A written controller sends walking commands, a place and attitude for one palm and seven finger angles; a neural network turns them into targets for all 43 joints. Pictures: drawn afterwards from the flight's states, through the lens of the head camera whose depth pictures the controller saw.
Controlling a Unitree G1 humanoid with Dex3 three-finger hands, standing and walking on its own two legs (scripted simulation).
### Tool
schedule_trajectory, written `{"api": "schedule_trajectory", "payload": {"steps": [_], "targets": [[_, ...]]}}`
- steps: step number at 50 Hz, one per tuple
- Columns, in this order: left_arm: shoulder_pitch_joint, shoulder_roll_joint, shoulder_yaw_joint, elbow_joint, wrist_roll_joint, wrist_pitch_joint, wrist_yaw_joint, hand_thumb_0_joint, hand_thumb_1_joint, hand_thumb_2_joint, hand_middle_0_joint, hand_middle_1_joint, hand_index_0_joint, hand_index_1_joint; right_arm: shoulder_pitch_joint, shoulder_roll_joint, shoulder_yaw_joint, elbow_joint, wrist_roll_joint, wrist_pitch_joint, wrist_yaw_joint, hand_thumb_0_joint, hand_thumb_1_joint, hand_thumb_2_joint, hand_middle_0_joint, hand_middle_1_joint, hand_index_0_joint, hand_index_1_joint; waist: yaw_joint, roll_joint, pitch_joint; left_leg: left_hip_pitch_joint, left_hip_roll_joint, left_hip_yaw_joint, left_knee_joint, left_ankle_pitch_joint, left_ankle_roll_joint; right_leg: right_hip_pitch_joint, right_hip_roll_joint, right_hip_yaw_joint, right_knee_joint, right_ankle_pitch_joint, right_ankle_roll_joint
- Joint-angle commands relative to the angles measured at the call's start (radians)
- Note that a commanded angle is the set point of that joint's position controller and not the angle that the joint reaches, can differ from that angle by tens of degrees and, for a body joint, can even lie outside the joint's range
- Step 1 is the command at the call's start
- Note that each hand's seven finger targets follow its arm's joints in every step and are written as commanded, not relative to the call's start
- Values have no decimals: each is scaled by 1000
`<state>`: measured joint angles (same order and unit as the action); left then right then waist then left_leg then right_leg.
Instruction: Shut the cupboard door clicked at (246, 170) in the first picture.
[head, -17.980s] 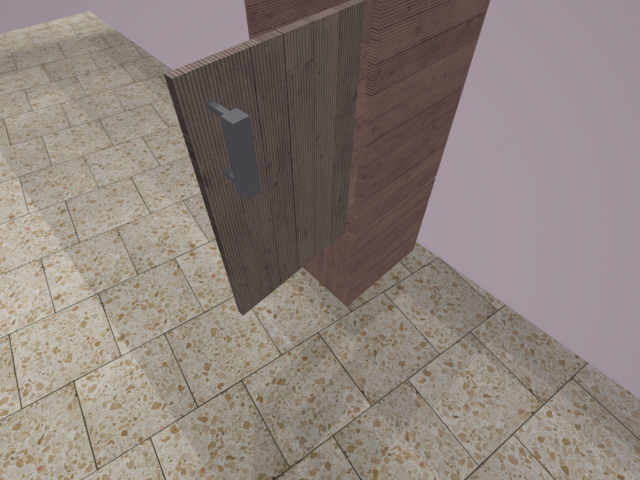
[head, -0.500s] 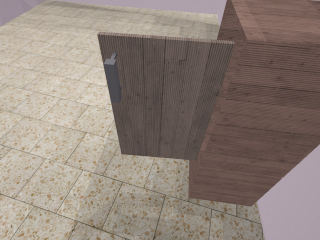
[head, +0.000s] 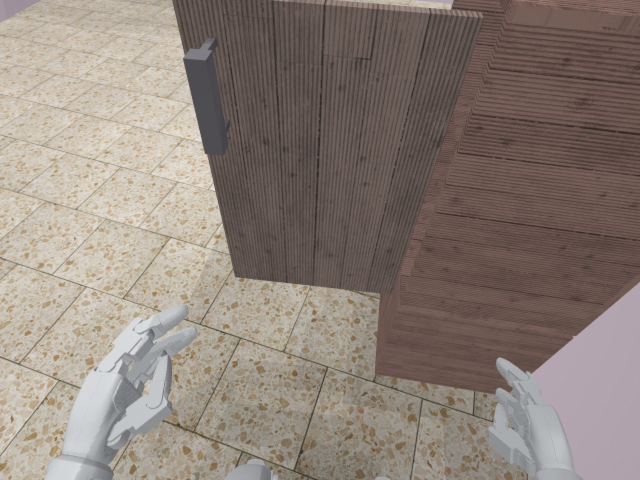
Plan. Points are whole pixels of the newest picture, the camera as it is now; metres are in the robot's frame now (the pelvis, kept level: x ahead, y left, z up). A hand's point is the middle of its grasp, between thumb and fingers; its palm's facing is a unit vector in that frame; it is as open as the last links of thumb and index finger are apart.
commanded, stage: raise the hand and make a fist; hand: left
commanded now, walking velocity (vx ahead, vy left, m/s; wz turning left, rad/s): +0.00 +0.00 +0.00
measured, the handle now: (213, 97) +0.55 +0.18 +0.20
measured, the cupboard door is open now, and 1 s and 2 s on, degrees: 93 93 93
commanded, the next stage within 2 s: bring the fist close to the handle in 1.58 s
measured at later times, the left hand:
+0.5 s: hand (131, 376) +0.20 +0.20 +0.10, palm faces -0.05 -1.00 -0.03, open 4.1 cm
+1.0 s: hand (101, 319) +0.23 +0.21 +0.17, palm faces -0.04 -1.00 -0.06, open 3.1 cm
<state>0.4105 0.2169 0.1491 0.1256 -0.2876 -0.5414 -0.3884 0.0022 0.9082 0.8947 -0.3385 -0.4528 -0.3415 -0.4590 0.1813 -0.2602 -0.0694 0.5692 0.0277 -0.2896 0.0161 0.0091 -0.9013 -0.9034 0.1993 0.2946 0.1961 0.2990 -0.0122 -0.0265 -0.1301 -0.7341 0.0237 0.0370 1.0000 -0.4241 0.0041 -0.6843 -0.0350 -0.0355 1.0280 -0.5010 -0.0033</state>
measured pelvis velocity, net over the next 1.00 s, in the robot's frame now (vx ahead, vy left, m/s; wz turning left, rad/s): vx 0.02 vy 0.02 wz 0.03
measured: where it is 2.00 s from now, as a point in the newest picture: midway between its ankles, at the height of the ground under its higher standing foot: outside the picture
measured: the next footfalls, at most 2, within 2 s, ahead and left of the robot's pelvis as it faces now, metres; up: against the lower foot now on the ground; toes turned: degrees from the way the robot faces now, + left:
none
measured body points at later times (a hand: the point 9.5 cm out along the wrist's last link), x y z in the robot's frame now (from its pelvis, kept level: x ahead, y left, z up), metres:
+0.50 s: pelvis +0.01 +0.00 +0.01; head +0.03 -0.01 +0.46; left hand +0.20 +0.25 +0.10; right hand +0.18 -0.23 -0.07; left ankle +0.04 +0.12 -0.67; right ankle +0.01 -0.12 -0.67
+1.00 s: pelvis +0.02 +0.02 +0.04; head +0.00 +0.01 +0.49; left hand +0.22 +0.26 +0.17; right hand +0.22 -0.19 -0.01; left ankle +0.04 +0.12 -0.67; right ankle +0.01 -0.12 -0.67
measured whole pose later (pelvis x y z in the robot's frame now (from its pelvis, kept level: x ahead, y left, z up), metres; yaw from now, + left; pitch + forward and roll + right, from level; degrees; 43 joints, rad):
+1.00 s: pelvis +0.02 +0.02 +0.04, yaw +2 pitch +1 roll -2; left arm 0.32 0.30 0.20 -0.23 -0.32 -0.04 -0.31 0.02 0.90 0.90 -1.24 -1.43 -1.24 -1.43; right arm 0.24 -0.23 0.07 0.56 0.06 -0.30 -0.05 0.01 -0.90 -0.90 0.20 0.30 0.20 0.30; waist 0.04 0.05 -0.07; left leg -0.39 0.01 0.01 0.72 -0.33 0.02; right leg -0.30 -0.03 -0.07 0.66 -0.37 0.02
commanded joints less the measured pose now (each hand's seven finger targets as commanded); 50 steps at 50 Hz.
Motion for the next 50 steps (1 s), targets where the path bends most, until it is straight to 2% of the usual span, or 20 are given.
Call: {"api": "schedule_trajectory", "payload": {"steps": [1, 3, 5, 7, 8, 12, 14, 16, 17, 20, 25, 26, 27, 30, 31, 38, 41, 42, 46, 50], "targets": [[59, 172, 142, -372, -91, 40, -19, 0, 900, 900, -512, -640, -512, -640, -59, -107, -21, -253, 25, -30, -44, 0, -900, -900, 200, 300, 200, 300, 68, 66, -146, 38, -45, -40, -79, 36, 11, 31, 34, 79, -182, -9, -22], [7, 162, 109, -532, -78, 37, 22, 0, 900, 900, -548, -680, -548, -680, -16, -93, -18, -247, 20, -30, -62, 0, -900, -900, 200, 300, 200, 300, 32, 110, -167, 81, -33, -48, -43, 100, 24, 32, 37, 83, -181, 82, -17], [-34, 158, 80, -584, -55, 19, 43, 0, 900, 900, -585, -720, -585, -720, 13, -90, -11, -214, 15, -29, -77, 0, -900, -900, 200, 300, 200, 300, -2, 96, -158, 95, -20, -58, -12, 166, 30, 20, 43, 74, -161, 214, -9], [-92, 145, 43, -556, -54, 20, 28, 0, 900, 900, -622, -760, -622, -760, 24, -89, 2, -180, 16, -30, -93, 0, -900, -900, 200, 300, 200, 300, -33, 73, -101, 71, -13, -68, 6, 165, 32, 0, 48, 77, -167, 245, -1], [-78, 156, 55, -523, -55, 32, 15, 0, 900, 900, -640, -780, -640, -780, 23, -91, 2, -171, 20, -31, -99, 0, -900, -900, 200, 300, 200, 300, -33, 66, -90, 64, -10, -69, 5, 152, 32, -1, 47, 84, -183, 231, 3], [-18, 194, 97, -427, -65, 155, -36, 0, 900, 900, -713, -860, -713, -860, 3, -92, 15, -176, 33, -18, -108, 0, -900, -900, 200, 300, 200, 300, -4, 71, -106, 78, -16, -69, -38, 156, 31, 85, 29, 108, -245, 215, 13], [28, 216, 150, -425, -79, 215, -40, 0, 900, 900, -750, -900, -750, -900, -12, -85, 15, -193, 33, -10, -107, 0, -900, -900, 200, 300, 200, 300, 23, 27, -162, 107, -19, -71, -71, 189, 30, 157, 16, 109, -260, 269, 25], [48, 245, 216, -400, -99, 256, -29, 0, 900, 900, -787, -940, -787, -940, -28, -73, 22, -194, 31, -2, -103, 0, -900, -900, 200, 300, 200, 300, 53, 24, -155, 110, -22, -83, -99, 213, 24, 211, 15, 105, -265, 311, 30], [66, 209, 193, -430, -106, 260, -26, 0, 900, 900, -805, -960, -805, -960, -27, -62, 25, -206, 30, -4, -99, 0, -900, -900, 200, 300, 200, 300, 51, 9, -166, 126, -23, -80, -117, 221, 24, 227, 10, 94, -270, 337, 31], [50, 191, 185, -445, -120, 250, -4, 0, 900, 900, -860, -1020, -860, -1020, -22, -68, 29, -202, 28, -15, -95, 0, -900, -900, 200, 300, 200, 300, 47, -14, -118, 144, -22, -82, -164, 206, 17, 213, 20, 64, -286, 312, 25], [40, 167, 128, -476, -101, 223, 19, 0, 900, 900, -952, -1120, -952, -1120, -5, -87, 30, -192, 30, -48, -87, 0, -900, -900, 200, 300, 200, 300, 37, 27, -84, 209, -23, -78, -220, 195, 21, 188, 37, 22, -303, 249, 5], [29, 196, 147, -474, -95, 227, 27, 0, 900, 900, -970, -1140, -970, -1140, -7, -92, 32, -188, 29, -51, -87, 0, -900, -900, 200, 300, 200, 300, 45, 16, -70, 205, -22, -81, -227, 186, 22, 199, 40, 25, -311, 221, -1], [10, 174, 114, -504, -88, 225, 28, 0, 900, 900, -988, -1160, -988, -1160, -3, -93, 33, -191, 33, -57, -87, 0, -900, -900, 200, 300, 200, 300, 34, 43, -69, 231, -21, -77, -243, 173, 24, 189, 41, 15, -317, 200, -3], [-24, 193, 123, -537, -72, 234, 56, 0, 900, 900, -1043, -1220, -1043, -1220, 2, -98, 36, -181, 36, -69, -91, 0, -900, -900, 200, 300, 200, 300, 35, 73, -66, 278, -17, -83, -287, 150, 24, 193, 50, -14, -328, 182, -9], [-41, 221, 141, -548, -63, 242, 70, 0, 900, 900, -1062, -1240, -1062, -1240, -4, -101, 38, -177, 33, -69, -92, 0, -900, -900, 200, 300, 200, 300, 41, 75, -49, 279, -16, -91, -300, 138, 24, 200, 53, -17, -333, 171, -12], [-101, 192, 110, -580, -49, 317, 98, 0, 900, 900, -1190, -1380, -1190, -1380, -8, -98, 58, -172, 39, -79, -84, 0, -900, -900, 200, 300, 200, 300, 42, 126, -26, 358, -10, -94, -384, 153, 18, 262, 60, -48, -380, 221, -15], [-124, 216, 130, -553, -44, 370, 94, 0, 900, 900, -1245, -1440, -1245, -1440, -9, -105, 63, -165, 39, -75, -84, 0, -900, -900, 200, 300, 200, 300, 41, 85, -10, 383, -9, -94, -406, 172, 19, 296, 63, -49, -412, 249, -13], [-135, 197, 116, -562, -49, 385, 89, 0, 900, 900, -1263, -1460, -1263, -1460, -12, -102, 68, -171, 39, -74, -82, 0, -900, -900, 200, 300, 200, 300, 42, 87, -21, 395, -11, -89, -413, 187, 21, 308, 60, -50, -418, 267, -12], [-214, 236, 145, -562, -51, 433, 81, 0, 900, 900, -1300, -1500, -1300, -1500, -23, -108, 79, -163, 38, -69, -84, 0, -900, -900, 200, 300, 200, 300, 45, 82, 4, 426, -12, -87, -440, 205, 22, 341, 61, -49, -456, 286, -12], [-277, 230, 147, -571, -58, 463, 75, 0, 900, 900, -1300, -1500, -1300, -1500, -38, -102, 86, -156, 40, -68, -85, 0, -900, -900, 200, 300, 200, 300, 45, 81, -23, 479, -12, -81, -461, 243, 25, 370, 57, -52, -481, 323, -10]]}}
